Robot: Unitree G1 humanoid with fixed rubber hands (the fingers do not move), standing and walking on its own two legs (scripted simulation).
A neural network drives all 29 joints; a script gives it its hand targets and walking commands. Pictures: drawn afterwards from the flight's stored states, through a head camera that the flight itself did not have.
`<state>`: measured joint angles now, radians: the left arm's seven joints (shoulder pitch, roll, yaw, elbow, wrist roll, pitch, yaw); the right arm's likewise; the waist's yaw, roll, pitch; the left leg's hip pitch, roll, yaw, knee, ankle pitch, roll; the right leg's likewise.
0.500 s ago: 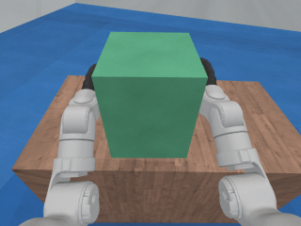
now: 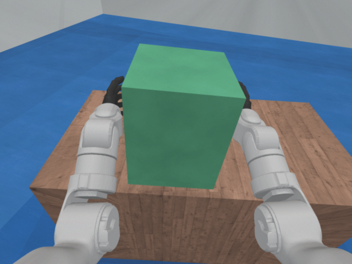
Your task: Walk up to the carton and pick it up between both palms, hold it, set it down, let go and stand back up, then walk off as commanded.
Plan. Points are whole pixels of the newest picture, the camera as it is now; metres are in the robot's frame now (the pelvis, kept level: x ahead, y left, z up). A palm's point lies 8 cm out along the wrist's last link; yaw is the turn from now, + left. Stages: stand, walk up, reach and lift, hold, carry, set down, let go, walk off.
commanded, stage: hold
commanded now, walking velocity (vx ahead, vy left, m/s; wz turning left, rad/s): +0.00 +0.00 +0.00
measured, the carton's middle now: (176, 117) +0.39 +0.01 +0.18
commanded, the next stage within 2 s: none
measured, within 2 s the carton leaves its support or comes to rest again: neither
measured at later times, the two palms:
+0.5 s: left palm (123, 99) +0.41 +0.14 +0.20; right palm (247, 98) +0.41 -0.15 +0.22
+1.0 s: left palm (110, 109) +0.37 +0.16 +0.20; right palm (242, 108) +0.38 -0.13 +0.21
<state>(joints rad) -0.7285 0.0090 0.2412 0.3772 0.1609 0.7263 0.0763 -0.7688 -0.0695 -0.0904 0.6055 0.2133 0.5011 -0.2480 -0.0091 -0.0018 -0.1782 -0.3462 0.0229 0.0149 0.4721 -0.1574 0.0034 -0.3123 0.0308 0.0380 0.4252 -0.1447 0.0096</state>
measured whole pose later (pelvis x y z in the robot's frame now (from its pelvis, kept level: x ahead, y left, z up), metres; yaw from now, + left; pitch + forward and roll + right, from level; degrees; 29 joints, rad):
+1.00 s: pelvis +0.01 +0.00 +0.00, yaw +0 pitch +2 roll -1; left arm -0.64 0.00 0.23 0.18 0.17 0.80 0.07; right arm -0.74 -0.07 -0.04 0.46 0.22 0.59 -0.26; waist -0.04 -0.01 -0.18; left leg -0.34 0.02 0.01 0.48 -0.17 0.00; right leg -0.30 0.03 0.04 0.43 -0.16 0.01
